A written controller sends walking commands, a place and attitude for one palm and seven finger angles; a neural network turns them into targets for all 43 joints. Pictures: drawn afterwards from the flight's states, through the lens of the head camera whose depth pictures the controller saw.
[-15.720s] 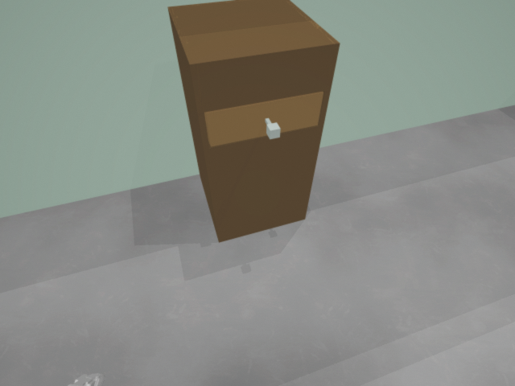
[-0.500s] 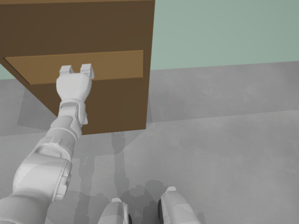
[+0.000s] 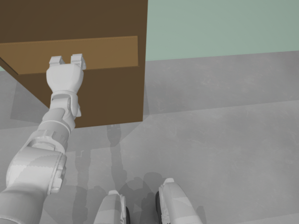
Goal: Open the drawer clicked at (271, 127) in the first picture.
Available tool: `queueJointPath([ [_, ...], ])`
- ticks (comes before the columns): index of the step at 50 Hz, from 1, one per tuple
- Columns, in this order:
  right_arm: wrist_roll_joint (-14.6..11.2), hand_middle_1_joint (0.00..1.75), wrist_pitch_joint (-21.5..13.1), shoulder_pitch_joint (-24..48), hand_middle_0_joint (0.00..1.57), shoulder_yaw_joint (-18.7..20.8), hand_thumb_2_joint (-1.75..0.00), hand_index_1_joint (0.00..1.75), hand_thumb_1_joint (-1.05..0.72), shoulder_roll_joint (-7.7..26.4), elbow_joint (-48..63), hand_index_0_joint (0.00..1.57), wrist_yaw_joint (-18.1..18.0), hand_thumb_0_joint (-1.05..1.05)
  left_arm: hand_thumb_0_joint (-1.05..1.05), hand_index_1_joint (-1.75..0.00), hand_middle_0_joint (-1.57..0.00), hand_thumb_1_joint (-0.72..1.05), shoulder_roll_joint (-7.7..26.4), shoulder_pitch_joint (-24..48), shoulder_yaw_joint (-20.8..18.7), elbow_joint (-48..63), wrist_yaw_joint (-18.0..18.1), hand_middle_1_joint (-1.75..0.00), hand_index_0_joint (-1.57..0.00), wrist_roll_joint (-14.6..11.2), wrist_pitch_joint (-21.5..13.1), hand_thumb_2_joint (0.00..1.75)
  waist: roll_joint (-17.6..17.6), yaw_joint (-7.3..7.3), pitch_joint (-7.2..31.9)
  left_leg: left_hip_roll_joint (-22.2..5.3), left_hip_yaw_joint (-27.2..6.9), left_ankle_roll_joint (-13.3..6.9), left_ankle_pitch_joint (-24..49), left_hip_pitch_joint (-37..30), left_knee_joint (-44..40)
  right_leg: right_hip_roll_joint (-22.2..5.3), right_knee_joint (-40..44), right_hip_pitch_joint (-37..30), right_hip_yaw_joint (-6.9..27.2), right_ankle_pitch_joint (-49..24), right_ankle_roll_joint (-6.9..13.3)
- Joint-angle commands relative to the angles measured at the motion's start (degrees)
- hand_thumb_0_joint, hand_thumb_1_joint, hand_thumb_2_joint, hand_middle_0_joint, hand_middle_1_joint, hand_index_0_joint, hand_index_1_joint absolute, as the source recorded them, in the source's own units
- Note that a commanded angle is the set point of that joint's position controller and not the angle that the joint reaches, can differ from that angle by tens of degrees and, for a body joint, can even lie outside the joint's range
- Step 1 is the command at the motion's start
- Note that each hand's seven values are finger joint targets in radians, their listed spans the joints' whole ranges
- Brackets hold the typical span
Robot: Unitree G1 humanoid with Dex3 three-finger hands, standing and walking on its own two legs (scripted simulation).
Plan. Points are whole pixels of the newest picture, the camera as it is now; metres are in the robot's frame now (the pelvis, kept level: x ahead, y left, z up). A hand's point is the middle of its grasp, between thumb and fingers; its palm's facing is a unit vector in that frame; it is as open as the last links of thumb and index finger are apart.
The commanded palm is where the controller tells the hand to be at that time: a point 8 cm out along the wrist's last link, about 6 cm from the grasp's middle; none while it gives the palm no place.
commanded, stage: lower the fingers behind the handle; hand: left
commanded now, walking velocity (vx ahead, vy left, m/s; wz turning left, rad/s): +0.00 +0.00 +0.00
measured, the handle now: (73, 68) +0.56 +0.17 -0.02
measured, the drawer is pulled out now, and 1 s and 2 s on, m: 0.00 0.00 0.09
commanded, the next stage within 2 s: close the thumb around the handle in 0.18 s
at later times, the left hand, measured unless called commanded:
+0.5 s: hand (73, 86) +0.51 +0.18 -0.04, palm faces -0.05 -0.03 -1.00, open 12.6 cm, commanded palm +0.49 +0.17 +0.01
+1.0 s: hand (73, 87) +0.51 +0.18 -0.04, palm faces -0.03 -0.03 -1.00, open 6.9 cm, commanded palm +0.49 +0.17 +0.01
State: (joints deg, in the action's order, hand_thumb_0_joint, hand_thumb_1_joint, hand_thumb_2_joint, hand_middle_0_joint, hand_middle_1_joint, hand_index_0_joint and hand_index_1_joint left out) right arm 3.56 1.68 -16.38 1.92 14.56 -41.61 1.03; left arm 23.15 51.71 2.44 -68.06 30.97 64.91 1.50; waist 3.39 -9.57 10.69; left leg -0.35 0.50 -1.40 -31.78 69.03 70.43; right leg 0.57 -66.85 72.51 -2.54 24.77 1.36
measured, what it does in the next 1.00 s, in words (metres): stands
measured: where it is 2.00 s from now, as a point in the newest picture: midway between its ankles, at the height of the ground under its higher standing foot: outside the picture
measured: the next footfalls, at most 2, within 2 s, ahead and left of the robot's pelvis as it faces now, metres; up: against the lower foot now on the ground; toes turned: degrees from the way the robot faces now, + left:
none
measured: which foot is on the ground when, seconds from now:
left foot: down 0.00-1.00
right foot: down 0.00-1.00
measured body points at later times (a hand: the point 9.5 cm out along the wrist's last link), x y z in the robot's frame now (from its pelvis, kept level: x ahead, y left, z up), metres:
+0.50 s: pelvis +0.01 +0.00 +0.00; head +0.17 +0.00 +0.42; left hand +0.51 +0.17 +0.02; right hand +0.01 -0.26 -0.13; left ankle +0.00 +0.11 -0.63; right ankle +0.05 -0.11 -0.63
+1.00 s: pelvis +0.01 +0.01 +0.00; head +0.17 +0.01 +0.43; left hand +0.50 +0.17 +0.02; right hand +0.03 -0.27 -0.13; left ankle +0.00 +0.11 -0.63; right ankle +0.05 -0.11 -0.63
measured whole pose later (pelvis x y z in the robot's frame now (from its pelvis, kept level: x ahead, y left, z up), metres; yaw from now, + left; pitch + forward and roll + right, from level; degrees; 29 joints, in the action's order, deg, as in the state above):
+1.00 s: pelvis +0.01 +0.01 +0.00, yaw +0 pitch +30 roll -2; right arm 3.8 2.3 -16.3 2.2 14.4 -41.4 1.2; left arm 21.6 49.5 2.5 -66.3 31.9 65.0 0.9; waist 3.3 -8.8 10.9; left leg -0.3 0.7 -1.7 -32.3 67.5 69.6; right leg 0.6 -65.9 70.9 -2.2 25.1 0.9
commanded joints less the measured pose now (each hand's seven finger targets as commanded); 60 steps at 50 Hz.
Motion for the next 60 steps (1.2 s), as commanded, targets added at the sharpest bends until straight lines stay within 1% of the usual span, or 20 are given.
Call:
queueJointPath([
  [1,-0.5,0.30,-0.8,-10.8,0.20,3.3,-0.90,0.30,-0.90,9.6,2.1,0.20,-0.9,0.00,0.00,-1.20,-0.30,-0.50,12.4,23.0,-1.5,8.0,0.7,-1.20,-0.30,-0.1,1.3,0.30,1.3,-2.14,29.6,1.4,-1.2,-1.5,18.1,-13.6,-7.8,1.0,7.6,-23.3,1.6,-15.2,0.3],
  [9,-0.4,0.30,-1.2,-11.4,0.20,3.3,-0.90,0.30,-0.90,9.5,2.3,0.20,-1.0,0.00,0.00,-1.20,-0.30,-0.50,13.2,22.2,-2.5,9.7,-0.1,-1.20,-0.30,-0.1,-0.6,0.30,1.1,-1.46,31.2,1.3,-1.5,-1.4,19.6,-14.2,-7.3,1.1,6.9,-23.7,1.7,-16.3,0.4],
  [10,-0.5,0.30,-1.2,-11.4,0.20,3.4,-0.90,0.30,-0.90,9.4,2.6,0.20,-0.9,0.00,0.00,-1.20,-0.30,-0.50,12.2,21.5,-1.9,10.3,0.0,-1.20,-0.30,0.0,-0.9,0.30,2.7,-1.31,31.9,1.3,-1.5,-1.3,20.0,-15.0,-7.3,1.1,6.9,-23.2,1.6,-16.5,0.4],
  [12,-0.4,0.30,-1.1,-11.4,0.20,3.4,-0.90,0.30,-0.90,9.5,2.1,0.20,-0.9,0.00,0.00,-1.20,-0.30,-0.50,12.1,21.5,-1.9,9.3,0.4,-1.20,-0.30,0.1,-0.7,0.30,1.5,-1.69,29.2,1.1,-1.6,-1.3,19.4,-14.3,-7.4,1.2,7.0,-22.1,1.3,-15.6,0.4],
  [14,-0.3,0.30,-1.1,-11.4,0.20,3.5,-0.90,0.30,-0.90,9.6,2.1,0.20,-0.8,0.00,0.00,-1.20,-0.30,-0.50,12.5,21.7,-2.6,10.3,0.7,-1.20,-0.30,0.0,-1.0,0.30,1.8,-1.26,31.0,1.1,-2.0,-1.1,20.3,-15.4,-7.5,1.2,6.6,-22.3,1.2,-15.9,0.6],
  [18,-0.2,0.30,-0.8,-11.9,0.20,3.9,-0.90,0.30,-0.90,9.4,1.8,0.20,-0.4,0.00,0.00,-1.22,-0.32,-0.28,9.6,21.4,-0.9,10.7,1.6,-1.22,-0.32,0.4,-0.4,0.40,2.9,-1.56,31.1,0.8,-2.4,-0.8,23.7,-18.5,-7.6,1.4,6.7,-20.9,0.7,-17.7,0.6],
  [22,-0.2,0.30,-0.3,-11.8,0.20,4.0,-0.90,0.30,-0.90,9.4,1.7,0.20,-0.2,0.00,0.00,-1.25,-0.33,-0.05,10.0,19.7,-1.7,10.7,1.7,-1.25,-0.33,0.1,0.1,0.49,2.1,-0.85,31.6,0.8,-2.2,-0.8,24.3,-18.9,-7.9,1.4,7.0,-22.6,0.7,-18.5,0.6],
  [23,-0.1,0.30,-0.3,-11.7,0.20,4.0,-0.90,0.30,-0.90,9.3,1.7,0.20,-0.2,0.00,0.00,-1.25,-0.34,0.00,9.5,20.4,-1.4,11.1,1.7,-1.25,-0.34,-0.1,0.1,0.52,2.1,-1.38,31.2,0.8,-1.8,-1.0,24.1,-18.4,-7.8,1.3,7.3,-23.1,0.9,-19.1,0.5],
  [27,-0.1,0.30,0.1,-11.5,0.20,3.6,-0.90,0.30,-0.90,9.4,1.7,0.20,-0.3,0.00,0.00,-1.28,-0.35,0.23,12.2,18.7,-3.3,11.4,1.8,-1.28,-0.35,0.0,0.0,0.61,1.8,-0.10,30.9,0.9,-1.7,-0.9,24.4,-18.0,-8.4,1.3,7.2,-24.6,1.0,-19.7,0.6],
  [30,-0.1,0.30,0.0,-11.1,0.20,3.9,-0.90,0.30,-0.90,9.2,1.8,0.20,-0.2,0.00,0.00,-1.30,-0.36,0.40,9.4,17.5,-1.7,10.6,1.8,-1.30,-0.36,-0.1,-0.1,0.68,1.4,-0.73,29.8,0.9,-1.7,-0.9,24.3,-18.2,-8.4,1.4,7.6,-23.7,1.0,-19.6,0.5],
  [32,-0.1,0.30,0.1,-11.0,0.20,3.7,-0.90,0.30,-0.90,9.3,1.7,0.20,-0.3,0.00,0.00,-1.31,-0.37,0.51,11.5,17.6,-3.0,10.9,2.0,-1.31,-0.37,0.1,-0.3,0.73,1.0,-0.14,29.2,1.0,-1.3,-1.0,23.3,-16.9,-8.5,1.3,7.6,-24.9,1.3,-19.5,0.5],
  [33,-0.1,0.30,0.0,-10.7,0.20,3.8,-0.90,0.30,-0.90,9.2,2.0,0.20,-0.3,0.00,0.00,-1.31,-0.38,0.56,10.2,16.8,-2.1,10.3,2.0,-1.31,-0.38,-0.1,-0.1,0.76,0.9,-0.35,28.9,1.2,-1.1,-1.0,22.6,-16.7,-8.5,1.3,8.0,-24.8,1.4,-19.1,0.5],
  [35,-0.1,0.30,0.0,-10.9,0.20,3.7,-0.90,0.30,-0.90,9.4,1.8,0.20,-0.4,0.00,0.00,-1.33,-0.38,0.68,12.0,17.5,-3.3,10.7,2.1,-1.33,-0.38,0.1,-0.3,0.80,0.9,-0.30,29.8,1.0,-1.4,-1.0,23.4,-17.0,-8.3,1.3,7.3,-24.4,1.3,-19.4,0.5],
  [39,0.0,0.30,0.0,-10.4,0.20,3.5,-0.90,0.30,-0.90,9.4,1.8,0.20,-0.4,0.00,0.00,-1.35,-0.40,0.90,11.7,17.6,-3.1,9.2,2.1,-1.35,-0.40,-0.3,0.2,0.90,1.0,-0.44,28.2,1.2,-1.0,-1.1,22.3,-15.5,-8.3,1.2,7.4,-24.5,1.5,-19.0,0.5],
  [40,-0.2,0.30,0.0,-10.6,0.20,3.5,-0.90,0.30,-0.90,9.6,2.0,0.20,-0.5,0.00,0.00,-1.35,-0.40,0.90,12.8,17.7,-3.6,9.5,2.2,-1.35,-0.40,0.1,0.2,0.90,0.6,-0.21,29.1,1.2,-1.2,-1.0,22.6,-15.7,-8.2,1.2,7.1,-24.6,1.4,-19.1,0.5],
  [43,-0.1,0.30,0.0,-10.6,0.20,3.8,-0.90,0.30,-0.90,9.3,2.1,0.20,-0.4,0.00,0.00,-1.35,-0.40,0.90,10.3,19.2,-1.9,11.0,2.5,-1.35,-0.40,0.5,0.3,0.90,2.2,-0.67,30.2,1.0,-1.4,-0.8,24.2,-18.2,-8.2,1.3,7.2,-23.3,1.0,-19.4,0.6],
  [51,0.0,0.30,0.3,-10.7,0.20,4.0,-0.90,0.30,-0.90,9.4,1.7,0.20,-0.4,0.00,0.00,-1.35,-0.40,0.90,10.2,21.0,-1.9,11.3,3.1,-1.35,-0.40,0.6,1.0,0.90,2.9,-1.13,31.8,0.7,-2.2,-0.5,25.7,-20.5,-8.0,1.3,6.9,-21.9,0.6,-19.1,0.6],
  [55,-0.1,0.30,0.3,-10.7,0.20,3.8,-0.90,0.30,-0.90,9.3,1.9,0.20,-0.3,0.00,0.00,-1.35,-0.40,0.90,9.1,19.6,-1.3,10.8,2.6,-1.35,-0.40,-0.1,1.1,0.90,2.7,-0.79,31.0,0.8,-2.1,-0.6,25.0,-19.9,-8.6,1.4,7.3,-23.1,0.6,-18.9,0.6],
  [57,-0.2,0.30,0.4,-10.3,0.20,3.7,-0.90,0.30,-0.90,9.3,2.2,0.20,-0.3,0.00,0.00,-1.35,-0.40,0.90,10.2,16.8,-2.4,10.8,2.2,-1.35,-0.40,-0.5,1.0,0.90,1.8,0.27,30.7,0.9,-1.6,-0.7,23.8,-19.2,-9.0,1.4,7.6,-24.5,0.8,-18.7,0.6],
  [60,-0.3,0.30,0.4,-10.0,0.20,3.9,-0.90,0.30,-0.90,9.0,2.6,0.20,-0.2,0.00,0.00,-1.35,-0.40,0.90,7.7,13.5,-1.2,11.7,1.9,-1.35,-0.40,-0.4,0.3,0.90,2.5,0.97,31.1,0.8,-1.8,-0.4,25.0,-20.7,-9.5,1.4,7.7,-24.5,0.6,-19.4,0.8],
])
